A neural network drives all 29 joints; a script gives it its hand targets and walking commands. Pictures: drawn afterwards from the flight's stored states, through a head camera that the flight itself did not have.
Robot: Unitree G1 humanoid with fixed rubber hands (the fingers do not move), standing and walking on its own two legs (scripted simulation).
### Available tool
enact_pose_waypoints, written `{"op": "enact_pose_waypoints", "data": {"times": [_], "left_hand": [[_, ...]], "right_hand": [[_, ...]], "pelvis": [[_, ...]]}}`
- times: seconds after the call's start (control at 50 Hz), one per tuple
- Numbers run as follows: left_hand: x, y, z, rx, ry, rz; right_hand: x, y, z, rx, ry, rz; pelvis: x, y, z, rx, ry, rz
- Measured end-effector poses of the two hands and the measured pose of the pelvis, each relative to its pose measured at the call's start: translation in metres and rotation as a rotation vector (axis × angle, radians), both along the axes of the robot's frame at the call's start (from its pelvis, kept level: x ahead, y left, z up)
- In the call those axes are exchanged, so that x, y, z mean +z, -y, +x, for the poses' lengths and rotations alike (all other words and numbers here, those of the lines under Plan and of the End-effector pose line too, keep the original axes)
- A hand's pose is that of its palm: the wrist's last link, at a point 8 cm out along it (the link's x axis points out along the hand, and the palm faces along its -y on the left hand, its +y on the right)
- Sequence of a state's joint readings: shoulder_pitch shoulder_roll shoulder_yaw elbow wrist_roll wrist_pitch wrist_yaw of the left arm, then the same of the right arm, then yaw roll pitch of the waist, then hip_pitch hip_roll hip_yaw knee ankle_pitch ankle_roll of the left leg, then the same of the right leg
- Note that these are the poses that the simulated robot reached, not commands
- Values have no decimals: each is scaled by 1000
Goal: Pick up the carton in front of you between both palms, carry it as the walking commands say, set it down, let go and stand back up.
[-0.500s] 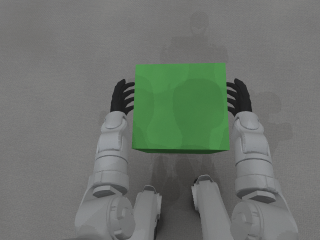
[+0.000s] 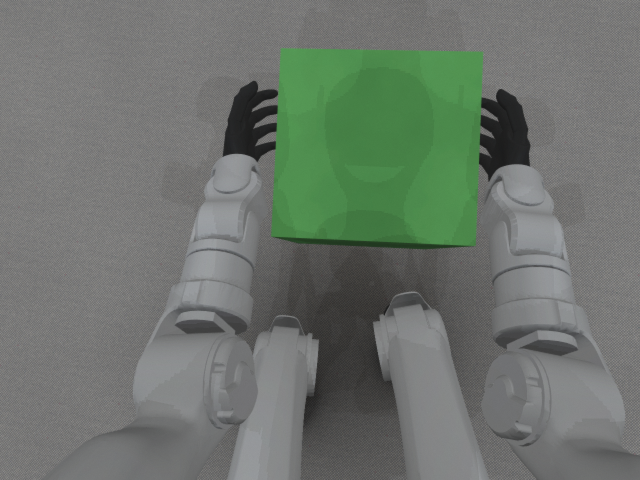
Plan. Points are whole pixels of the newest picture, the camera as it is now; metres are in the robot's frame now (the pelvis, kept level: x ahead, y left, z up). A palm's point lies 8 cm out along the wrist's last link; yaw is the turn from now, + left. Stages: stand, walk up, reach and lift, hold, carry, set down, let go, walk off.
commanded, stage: set down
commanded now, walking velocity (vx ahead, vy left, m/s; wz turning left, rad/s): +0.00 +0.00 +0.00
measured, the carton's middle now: (368, 170) +0.48 -0.08 -0.20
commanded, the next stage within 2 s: none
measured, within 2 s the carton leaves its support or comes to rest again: rests again in 1.10 s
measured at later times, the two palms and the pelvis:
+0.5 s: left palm (272, 166) +0.52 +0.05 -0.25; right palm (474, 179) +0.45 -0.24 -0.25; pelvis -0.02 +0.00 -0.09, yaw +2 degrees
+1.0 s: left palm (270, 171) +0.52 +0.06 -0.27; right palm (465, 187) +0.45 -0.23 -0.27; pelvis -0.02 +0.01 -0.10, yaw +1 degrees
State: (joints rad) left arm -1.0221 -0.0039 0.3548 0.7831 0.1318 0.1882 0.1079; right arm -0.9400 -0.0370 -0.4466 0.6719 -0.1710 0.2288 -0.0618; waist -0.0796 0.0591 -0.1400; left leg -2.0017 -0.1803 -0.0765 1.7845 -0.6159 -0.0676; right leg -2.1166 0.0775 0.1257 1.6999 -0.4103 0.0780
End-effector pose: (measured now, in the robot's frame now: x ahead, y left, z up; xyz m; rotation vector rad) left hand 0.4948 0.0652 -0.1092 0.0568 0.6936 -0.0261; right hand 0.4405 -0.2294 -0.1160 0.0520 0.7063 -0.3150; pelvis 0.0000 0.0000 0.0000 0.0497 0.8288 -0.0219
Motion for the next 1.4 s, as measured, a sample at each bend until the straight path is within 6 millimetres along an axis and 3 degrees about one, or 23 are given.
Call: {"op": "enact_pose_waypoints", "data": {"times": [0.38,0.48,1.06,1.4], "left_hand": [[-116,14,20,-56,-35,29],[-135,12,21,-55,-48,20],[-166,4,22,-112,-93,45],[-168,3,23,-155,-77,23]], "right_hand": [[-115,13,10,-20,-43,-9],[-130,11,12,-19,-57,-15],[-160,6,8,35,-127,-15],[-164,11,8,66,-119,1]], "pelvis": [[-77,-2,-17,29,19,-7],[-88,1,-16,54,45,-15],[-102,-7,-16,72,77,-48],[-111,-7,-22,70,112,-57]]}}
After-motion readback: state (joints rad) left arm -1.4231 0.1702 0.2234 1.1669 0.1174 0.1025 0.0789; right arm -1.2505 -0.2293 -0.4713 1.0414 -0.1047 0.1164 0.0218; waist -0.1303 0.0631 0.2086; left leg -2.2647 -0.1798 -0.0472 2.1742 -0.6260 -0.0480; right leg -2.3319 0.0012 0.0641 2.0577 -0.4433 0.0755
